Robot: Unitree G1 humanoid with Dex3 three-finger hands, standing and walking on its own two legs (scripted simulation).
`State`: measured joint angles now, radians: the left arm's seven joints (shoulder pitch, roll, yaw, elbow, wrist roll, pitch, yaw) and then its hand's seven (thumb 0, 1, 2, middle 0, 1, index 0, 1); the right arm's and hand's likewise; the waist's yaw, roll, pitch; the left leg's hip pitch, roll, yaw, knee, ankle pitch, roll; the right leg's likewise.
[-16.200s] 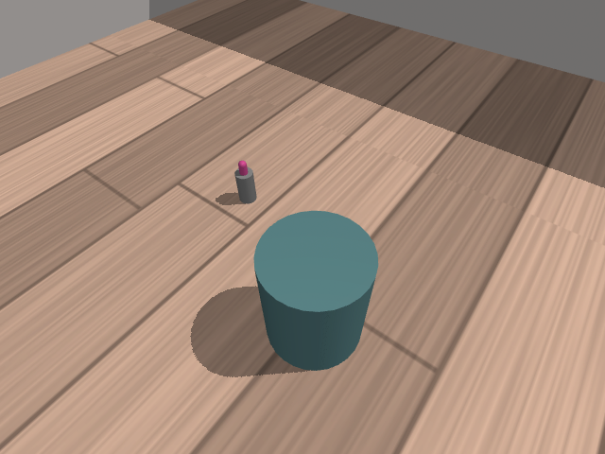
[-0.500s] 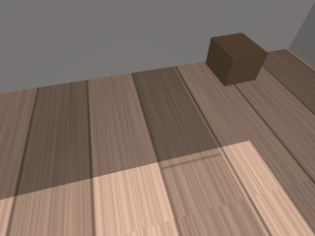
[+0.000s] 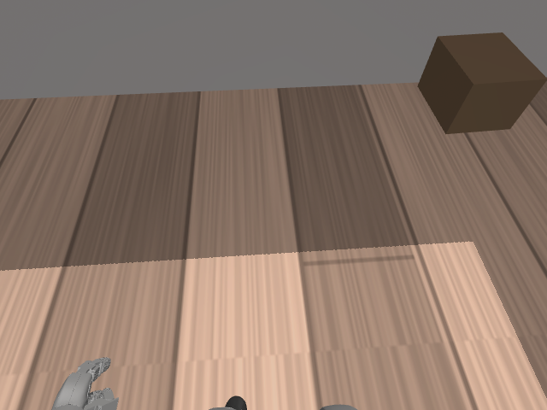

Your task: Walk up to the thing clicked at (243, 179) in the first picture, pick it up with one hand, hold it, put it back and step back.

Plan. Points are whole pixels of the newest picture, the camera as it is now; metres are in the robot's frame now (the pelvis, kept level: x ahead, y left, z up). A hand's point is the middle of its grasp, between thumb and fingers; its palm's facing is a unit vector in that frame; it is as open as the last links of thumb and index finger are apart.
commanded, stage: walk up
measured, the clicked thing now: out of the picture -0.38 +1.40 -0.66
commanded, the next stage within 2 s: none
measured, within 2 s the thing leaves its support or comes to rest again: neither
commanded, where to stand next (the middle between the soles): +0.07 +0.03 m, yaw +99 degrees
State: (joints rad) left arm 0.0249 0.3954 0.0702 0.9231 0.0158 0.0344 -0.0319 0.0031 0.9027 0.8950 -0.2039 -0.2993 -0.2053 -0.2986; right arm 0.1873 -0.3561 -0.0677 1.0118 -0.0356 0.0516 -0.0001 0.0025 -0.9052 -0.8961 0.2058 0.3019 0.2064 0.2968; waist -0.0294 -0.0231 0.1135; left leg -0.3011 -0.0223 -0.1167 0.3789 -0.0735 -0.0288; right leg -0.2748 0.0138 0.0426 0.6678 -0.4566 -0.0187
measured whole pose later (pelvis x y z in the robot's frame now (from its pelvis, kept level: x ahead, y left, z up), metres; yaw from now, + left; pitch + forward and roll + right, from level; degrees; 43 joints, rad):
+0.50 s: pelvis +0.02 -0.04 -0.02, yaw +27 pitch -2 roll +2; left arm 0.20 0.42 0.08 0.80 0.03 0.05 -0.05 0.01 0.90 0.90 -0.20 -0.30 -0.21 -0.30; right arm 0.23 -0.39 -0.06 0.74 -0.03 0.03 0.04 0.00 -0.91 -0.90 0.20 0.30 0.20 0.30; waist 0.03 -0.09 0.13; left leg -0.31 -0.03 0.03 0.62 -0.29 0.03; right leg -0.32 -0.09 -0.14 0.97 -0.56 0.01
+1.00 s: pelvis +0.08 -0.07 -0.01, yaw +56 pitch -1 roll +1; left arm 0.26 0.44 0.08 0.72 0.04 -0.03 -0.01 0.00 0.90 0.89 -0.21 -0.30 -0.21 -0.30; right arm 0.23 -0.45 -0.09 0.69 -0.05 0.09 0.09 0.00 -0.91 -0.90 0.20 0.30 0.20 0.30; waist 0.05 0.02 0.13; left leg -0.47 0.06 -0.03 0.92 -0.38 -0.02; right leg -0.28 -0.17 -0.24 0.63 -0.31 0.00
